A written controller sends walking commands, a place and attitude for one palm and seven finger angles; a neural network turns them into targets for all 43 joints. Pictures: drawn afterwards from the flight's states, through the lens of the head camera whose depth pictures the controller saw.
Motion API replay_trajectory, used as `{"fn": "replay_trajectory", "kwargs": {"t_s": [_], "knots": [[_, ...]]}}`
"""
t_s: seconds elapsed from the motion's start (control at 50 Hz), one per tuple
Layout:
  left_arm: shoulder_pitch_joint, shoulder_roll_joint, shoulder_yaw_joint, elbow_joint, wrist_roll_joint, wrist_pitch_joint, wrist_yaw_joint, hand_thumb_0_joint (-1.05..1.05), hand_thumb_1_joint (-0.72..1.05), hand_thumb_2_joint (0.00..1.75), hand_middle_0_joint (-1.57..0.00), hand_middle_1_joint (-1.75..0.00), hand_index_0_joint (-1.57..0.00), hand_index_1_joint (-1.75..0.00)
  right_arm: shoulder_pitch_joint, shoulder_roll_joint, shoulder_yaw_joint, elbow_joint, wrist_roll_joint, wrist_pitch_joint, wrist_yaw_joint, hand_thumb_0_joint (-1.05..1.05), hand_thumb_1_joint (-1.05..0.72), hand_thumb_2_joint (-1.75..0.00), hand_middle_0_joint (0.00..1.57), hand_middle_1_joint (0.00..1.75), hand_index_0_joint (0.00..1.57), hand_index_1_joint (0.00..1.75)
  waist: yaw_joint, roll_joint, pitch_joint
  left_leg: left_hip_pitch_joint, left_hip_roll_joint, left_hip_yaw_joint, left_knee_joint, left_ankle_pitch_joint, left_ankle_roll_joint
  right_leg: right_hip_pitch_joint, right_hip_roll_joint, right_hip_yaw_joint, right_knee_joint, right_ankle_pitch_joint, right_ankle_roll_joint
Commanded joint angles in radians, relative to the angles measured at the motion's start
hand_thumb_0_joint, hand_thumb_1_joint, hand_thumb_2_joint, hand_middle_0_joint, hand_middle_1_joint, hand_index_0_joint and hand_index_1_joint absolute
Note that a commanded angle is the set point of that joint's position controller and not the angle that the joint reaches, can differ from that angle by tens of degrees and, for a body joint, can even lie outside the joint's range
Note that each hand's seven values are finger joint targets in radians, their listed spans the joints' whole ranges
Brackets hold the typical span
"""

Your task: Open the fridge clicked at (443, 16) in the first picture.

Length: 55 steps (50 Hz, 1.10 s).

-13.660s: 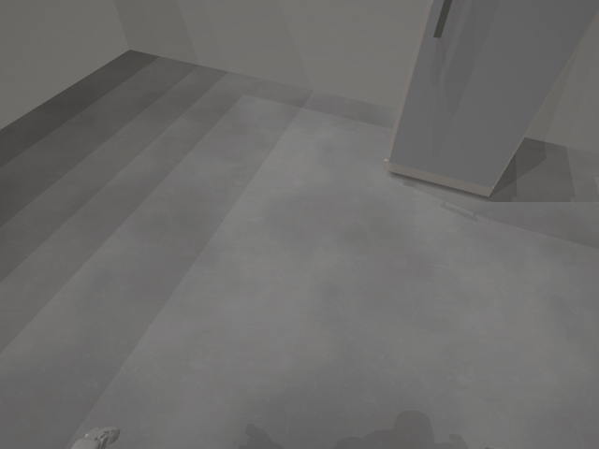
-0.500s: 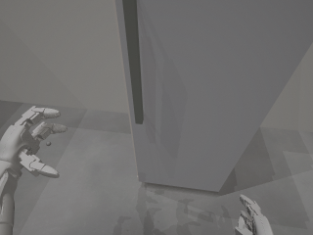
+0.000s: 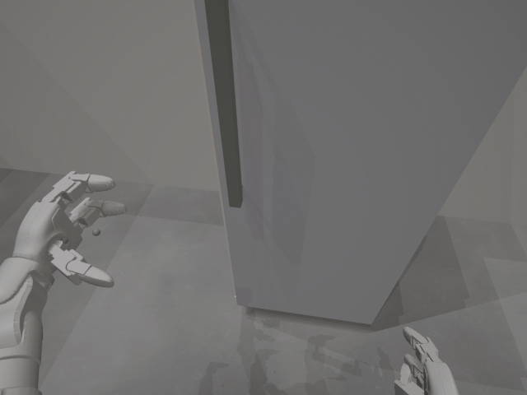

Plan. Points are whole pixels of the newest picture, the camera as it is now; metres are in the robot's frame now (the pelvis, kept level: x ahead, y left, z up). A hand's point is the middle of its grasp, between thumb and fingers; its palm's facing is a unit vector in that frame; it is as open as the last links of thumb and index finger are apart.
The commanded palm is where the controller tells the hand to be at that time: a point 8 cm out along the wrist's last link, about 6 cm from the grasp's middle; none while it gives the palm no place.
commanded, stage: move the hooked fingers beside the handle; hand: left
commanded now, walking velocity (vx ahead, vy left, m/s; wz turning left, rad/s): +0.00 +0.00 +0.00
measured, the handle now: (231, 117) +0.53 +0.11 +0.16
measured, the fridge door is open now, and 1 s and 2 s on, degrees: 0 0 0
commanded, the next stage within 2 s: none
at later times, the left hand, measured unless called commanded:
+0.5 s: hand (136, 198) +0.36 +0.24 +0.12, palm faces -0.03 -1.00 +0.00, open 13.9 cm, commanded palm +0.34 +0.28 +0.13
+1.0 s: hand (167, 175) +0.41 +0.20 +0.12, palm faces -0.07 -1.00 +0.00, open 13.9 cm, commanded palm +0.40 +0.25 +0.12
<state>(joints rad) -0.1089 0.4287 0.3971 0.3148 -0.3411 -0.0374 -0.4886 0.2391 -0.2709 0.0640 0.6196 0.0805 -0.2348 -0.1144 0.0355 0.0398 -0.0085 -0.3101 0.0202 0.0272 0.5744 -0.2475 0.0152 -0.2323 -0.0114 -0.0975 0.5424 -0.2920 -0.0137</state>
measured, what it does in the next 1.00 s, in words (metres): stands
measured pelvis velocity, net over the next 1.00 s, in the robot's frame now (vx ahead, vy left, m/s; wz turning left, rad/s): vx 0.01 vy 0.01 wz -0.03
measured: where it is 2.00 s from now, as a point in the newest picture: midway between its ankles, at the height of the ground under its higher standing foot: outside the picture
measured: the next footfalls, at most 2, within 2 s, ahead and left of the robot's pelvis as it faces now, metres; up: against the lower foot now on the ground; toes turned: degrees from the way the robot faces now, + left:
none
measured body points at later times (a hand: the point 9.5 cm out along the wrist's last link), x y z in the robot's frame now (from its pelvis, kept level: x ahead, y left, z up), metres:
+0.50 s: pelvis +0.01 +0.00 +0.00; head +0.02 +0.00 +0.45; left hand +0.36 +0.29 +0.12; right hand +0.14 -0.26 -0.09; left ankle +0.04 +0.11 -0.73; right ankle +0.00 -0.11 -0.73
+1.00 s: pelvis +0.01 +0.01 +0.00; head +0.04 +0.01 +0.45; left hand +0.41 +0.26 +0.12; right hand +0.13 -0.25 -0.10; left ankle +0.04 +0.11 -0.73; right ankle +0.00 -0.11 -0.73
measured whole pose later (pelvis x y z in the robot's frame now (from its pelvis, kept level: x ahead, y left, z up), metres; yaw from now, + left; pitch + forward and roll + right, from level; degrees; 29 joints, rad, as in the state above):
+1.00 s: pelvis +0.01 +0.01 +0.00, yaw -2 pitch +4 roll -1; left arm -0.51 0.38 0.27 0.67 -0.23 -0.10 -0.32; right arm 0.29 -0.26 0.04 0.64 0.07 -0.10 -0.08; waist -0.03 0.01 -0.04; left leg -0.40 0.02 0.06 0.61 -0.28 0.03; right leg -0.34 -0.02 -0.06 0.58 -0.31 0.00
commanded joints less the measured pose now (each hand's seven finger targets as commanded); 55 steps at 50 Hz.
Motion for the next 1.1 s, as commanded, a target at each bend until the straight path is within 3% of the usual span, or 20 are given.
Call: {"fn": "replay_trajectory", "kwargs": {"t_s": [0.0, 0.04, 0.1, 0.16, 0.2, 0.22, 0.32, 0.38, 0.4, 0.42, 0.48, 0.54, 0.66, 0.8, 0.84, 0.9, 0.92, 0.98, 1.04, 1.08], "knots": [[-0.433, 0.247, 0.036, -0.176, -0.001, -0.07, 0.022, 0.0, -0.5, 0.3, -0.3, -1.2, -0.3, -1.2, -0.087, -0.131, -0.054, -0.146, -0.001, -0.051, -0.023, 0.0, -0.9, -0.9, 0.2, 0.3, 0.2, 0.3, -0.046, 0.047, -0.154, 0.144, -0.014, -0.061, -0.093, 0.001, 0.018, -0.094, 0.014, 0.052, -0.106, 0.049, -0.005], [-0.407, 0.287, 0.081, -0.14, 0.002, -0.071, 0.034, 0.0, -0.5, 0.3, -0.3, -1.2, -0.3, -1.2, -0.08, -0.135, -0.057, -0.144, -0.004, -0.046, -0.021, 0.0, -0.9, -0.9, 0.2, 0.3, 0.2, 0.3, -0.031, 0.019, -0.192, 0.138, -0.012, -0.056, -0.085, 0.034, 0.02, -0.063, 0.01, 0.057, -0.102, 0.077, -0.005], [-0.439, 0.27, 0.06, -0.129, 0.013, -0.076, 0.044, 0.0, -0.5, 0.3, -0.3, -1.2, -0.3, -1.2, -0.078, -0.129, -0.057, -0.146, -0.003, -0.041, -0.018, 0.0, -0.9, -0.9, 0.2, 0.3, 0.2, 0.3, -0.031, 0.059, -0.215, 0.152, -0.013, -0.052, -0.084, 0.054, 0.017, -0.062, 0.01, 0.054, -0.092, 0.103, -0.008], [-0.401, 0.276, 0.079, -0.087, 0.01, -0.072, 0.054, 0.0, -0.5, 0.3, -0.3, -1.2, -0.3, -1.2, -0.066, -0.133, -0.061, -0.152, -0.005, -0.031, -0.011, 0.0, -0.9, -0.9, 0.2, 0.3, 0.2, 0.3, -0.021, -0.006, -0.23, 0.13, -0.012, -0.041, -0.078, 0.085, 0.021, -0.036, 0.01, 0.06, -0.086, 0.15, -0.003], [-0.405, 0.288, 0.089, -0.067, 0.015, -0.066, 0.058, 0.0, -0.5, 0.3, -0.3, -1.2, -0.3, -1.2, -0.059, -0.134, -0.061, -0.15, -0.004, -0.022, -0.007, 0.0, -0.9, -0.9, 0.2, 0.3, 0.2, 0.3, -0.02, 0.021, -0.218, 0.119, -0.013, -0.035, -0.075, 0.101, 0.019, -0.037, 0.009, 0.059, -0.081, 0.174, -0.004], [-0.407, 0.301, 0.099, -0.063, 0.013, -0.069, 0.059, 0.0, -0.5, 0.3, -0.3, -1.2, -0.3, -1.2, -0.055, -0.137, -0.062, -0.151, -0.006, -0.017, -0.004, 0.0, -0.9, -0.9, 0.2, 0.3, 0.2, 0.3, -0.016, -0.005, -0.222, 0.112, -0.012, -0.033, -0.07, 0.118, 0.02, -0.02, 0.01, 0.061, -0.077, 0.194, -0.005], [-0.465, 0.264, 0.059, -0.074, 0.014, -0.077, 0.062, 0.0, -0.5, 0.3, -0.3, -1.2, -0.3, -1.2, -0.038, -0.137, -0.067, -0.155, -0.004, -0.002, 0.0, 0.0, -0.9, -0.9, 0.2, 0.3, 0.2, 0.3, -0.034, -0.007, -0.235, 0.124, -0.01, -0.026, -0.059, 0.146, 0.023, -0.033, 0.015, 0.061, -0.069, 0.229, -0.003], [-0.542, 0.251, 0.029, -0.049, 0.025, -0.08, 0.066, 0.0, -0.5, 0.3, -0.3, -1.2, -0.3, -1.2, -0.03, -0.138, -0.068, -0.142, -0.002, 0.006, -0.004, 0.0, -0.9, -0.9, 0.2, 0.3, 0.2, 0.3, -0.055, 0.033, -0.215, 0.126, -0.012, -0.026, -0.061, 0.097, 0.022, -0.081, 0.016, 0.066, -0.076, 0.179, -0.002], [-0.553, 0.262, 0.038, -0.028, 0.029, -0.081, 0.072, 0.0, -0.5, 0.3, -0.3, -1.2, -0.3, -1.2, -0.018, -0.142, -0.071, -0.137, -0.003, 0.009, -0.005, 0.0, -0.9, -0.9, 0.2, 0.3, 0.2, 0.3, -0.057, 0.002, -0.224, 0.123, -0.009, -0.033, -0.061, 0.097, 0.022, -0.082, 0.017, 0.061, -0.072, 0.173, -0.002], [-0.566, 0.271, 0.04, -0.017, 0.027, -0.084, 0.073, 0.0, -0.5, 0.3, -0.3, -1.2, -0.3, -1.2, -0.017, -0.145, -0.072, -0.134, -0.004, 0.014, -0.006, 0.0, -0.9, -0.9, 0.2, 0.3, 0.2, 0.3, -0.055, -0.018, -0.231, 0.118, -0.009, -0.026, -0.053, 0.11, 0.025, -0.07, 0.017, 0.068, -0.073, 0.188, -0.002], [-0.627, 0.271, 0.029, -0.019, 0.041, -0.101, 0.076, 0.0, -0.5, 0.3, -0.3, -1.2, -0.3, -1.2, -0.01, -0.142, -0.073, -0.128, -0.006, 0.022, -0.003, 0.0, -0.9, -0.9, 0.2, 0.3, 0.2, 0.3, -0.057, 0.056, -0.275, 0.143, -0.012, -0.032, -0.047, 0.137, 0.021, -0.068, 0.015, 0.067, -0.059, 0.212, -0.008], [-0.595, 0.25, 0.024, -0.016, 0.039, -0.108, 0.084, 0.0, -0.5, 0.3, -0.3, -1.2, -0.3, -1.2, -0.003, -0.14, -0.078, -0.133, -0.009, 0.029, 0.004, 0.0, -0.9, -0.9, 0.2, 0.3, 0.2, 0.3, -0.049, 0.032, -0.32, 0.164, -0.009, -0.03, -0.034, 0.201, 0.023, -0.046, 0.018, 0.063, -0.044, 0.279, -0.008], [-0.623, 0.231, 0.004, 0.05, 0.051, -0.082, 0.107, 0.0, -0.5, 0.3, -0.3, -1.2, -0.3, -1.2, 0.004, -0.143, -0.077, -0.131, -0.006, 0.056, 0.013, 0.0, -0.9, -0.9, 0.2, 0.3, 0.2, 0.3, -0.054, 0.003, -0.258, 0.118, -0.006, -0.03, -0.044, 0.179, 0.018, -0.077, 0.018, 0.056, -0.041, 0.262, -0.008], [-0.76, 0.185, -0.05, 0.052, 0.078, -0.121, 0.15, 0.0, -0.5, 0.3, -0.3, -1.2, -0.3, -1.2, 0.02, -0.137, -0.08, -0.12, -0.013, 0.074, 0.017, 0.0, -0.9, -0.9, 0.2, 0.3, 0.2, 0.3, -0.073, 0.04, -0.307, 0.168, -0.001, -0.046, -0.032, 0.194, 0.015, -0.108, 0.022, 0.056, -0.031, 0.237, -0.014], [-0.754, 0.204, -0.033, 0.068, 0.082, -0.129, 0.157, 0.0, -0.5, 0.3, -0.3, -1.2, -0.3, -1.2, 0.032, -0.141, -0.081, -0.115, -0.015, 0.08, 0.02, 0.0, -0.9, -0.9, 0.2, 0.3, 0.2, 0.3, -0.067, 0.018, -0.341, 0.171, 0.001, -0.046, -0.026, 0.225, 0.015, -0.087, 0.022, 0.056, -0.023, 0.264, -0.015], [-0.821, 0.145, -0.096, 0.116, 0.092, -0.124, 0.164, 0.0, -0.5, 0.3, -0.3, -1.2, -0.3, -1.2, 0.035, -0.139, -0.081, -0.1, -0.013, 0.089, 0.022, 0.0, -0.9, -0.9, 0.2, 0.3, 0.2, 0.3, -0.089, 0.04, -0.293, 0.168, 0.003, -0.056, -0.028, 0.189, 0.009, -0.147, 0.021, 0.05, -0.026, 0.217, -0.015], [-0.817, 0.17, -0.072, 0.148, 0.094, -0.125, 0.174, 0.0, -0.5, 0.3, -0.3, -1.2, -0.3, -1.2, 0.046, -0.145, -0.083, -0.093, -0.016, 0.095, 0.022, 0.0, -0.9, -0.9, 0.2, 0.3, 0.2, 0.3, -0.085, -0.011, -0.293, 0.151, 0.005, -0.056, -0.025, 0.193, 0.014, -0.132, 0.023, 0.049, -0.027, 0.221, -0.015], [-0.854, 0.15, -0.092, 0.185, 0.105, -0.127, 0.19, 0.0, -0.5, 0.3, -0.3, -1.2, -0.3, -1.2, 0.048, -0.143, -0.08, -0.096, -0.017, 0.106, 0.026, 0.0, -0.9, -0.9, 0.2, 0.3, 0.2, 0.3, -0.085, 0.007, -0.299, 0.137, 0.002, -0.058, -0.03, 0.168, 0.01, -0.142, 0.021, 0.049, -0.02, 0.202, -0.015], [-0.909, 0.207, -0.047, 0.221, 0.115, -0.152, 0.213, 0.0, -0.5, 0.3, -0.3, -1.2, -0.3, -1.2, 0.066, -0.151, -0.086, -0.084, -0.021, 0.117, 0.029, 0.0, -0.9, -0.9, 0.2, 0.3, 0.2, 0.3, -0.086, -0.021, -0.323, 0.13, 0.003, -0.055, -0.018, 0.169, 0.014, -0.136, 0.023, 0.056, -0.017, 0.208, -0.013], [-0.949, 0.185, -0.075, 0.244, 0.124, -0.167, 0.218, 0.0, -0.5, 0.3, -0.3, -1.2, -0.3, -1.2, 0.074, -0.147, -0.083, -0.081, -0.021, 0.123, 0.032, 0.0, -0.9, -0.9, 0.2, 0.3, 0.2, 0.3, -0.092, 0.008, -0.33, 0.127, 0.003, -0.057, -0.016, 0.17, 0.01, -0.147, 0.023, 0.055, -0.008, 0.204, -0.015]]}}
